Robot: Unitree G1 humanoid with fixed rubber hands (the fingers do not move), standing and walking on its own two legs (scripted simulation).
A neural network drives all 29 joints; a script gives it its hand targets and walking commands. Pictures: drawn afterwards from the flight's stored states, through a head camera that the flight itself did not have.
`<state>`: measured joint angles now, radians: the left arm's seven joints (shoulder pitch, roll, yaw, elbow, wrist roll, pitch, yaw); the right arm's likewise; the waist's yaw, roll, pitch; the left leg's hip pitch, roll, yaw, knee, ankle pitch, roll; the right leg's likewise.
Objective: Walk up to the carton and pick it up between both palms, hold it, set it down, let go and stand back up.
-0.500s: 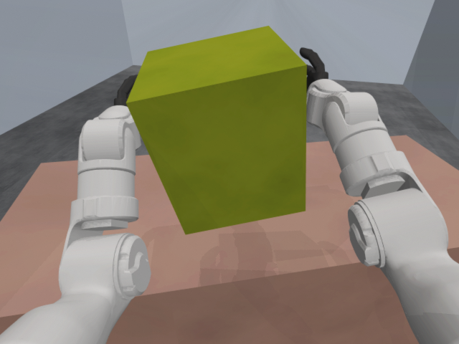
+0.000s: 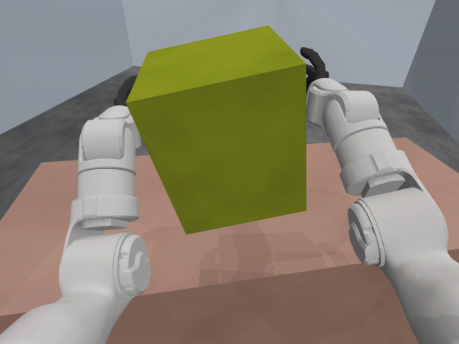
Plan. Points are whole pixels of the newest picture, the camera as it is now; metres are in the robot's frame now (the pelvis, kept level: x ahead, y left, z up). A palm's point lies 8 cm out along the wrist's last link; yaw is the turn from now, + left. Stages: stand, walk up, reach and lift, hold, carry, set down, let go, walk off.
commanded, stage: hold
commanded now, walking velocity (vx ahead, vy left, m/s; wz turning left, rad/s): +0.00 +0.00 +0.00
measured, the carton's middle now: (226, 131) +0.38 -0.01 +0.26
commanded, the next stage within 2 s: none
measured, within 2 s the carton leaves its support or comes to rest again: neither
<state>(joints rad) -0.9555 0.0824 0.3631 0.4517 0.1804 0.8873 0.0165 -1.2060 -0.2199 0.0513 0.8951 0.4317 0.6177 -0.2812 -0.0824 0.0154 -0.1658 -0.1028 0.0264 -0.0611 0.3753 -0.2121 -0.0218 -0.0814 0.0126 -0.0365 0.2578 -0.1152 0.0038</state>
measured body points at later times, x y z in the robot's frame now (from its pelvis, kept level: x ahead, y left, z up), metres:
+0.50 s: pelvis +0.00 +0.00 +0.00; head -0.09 +0.00 +0.44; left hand +0.39 +0.14 +0.29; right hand +0.39 -0.16 +0.33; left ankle +0.00 +0.13 -0.75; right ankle +0.02 -0.12 -0.75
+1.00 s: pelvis +0.00 +0.00 +0.00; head -0.09 +0.01 +0.44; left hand +0.39 +0.15 +0.29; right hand +0.39 -0.16 +0.33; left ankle +0.00 +0.13 -0.75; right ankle +0.02 -0.12 -0.75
